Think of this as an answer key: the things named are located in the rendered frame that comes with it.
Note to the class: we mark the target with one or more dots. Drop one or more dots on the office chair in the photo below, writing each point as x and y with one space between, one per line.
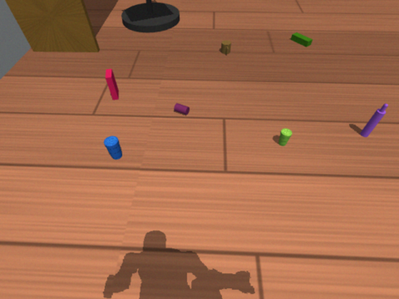
150 17

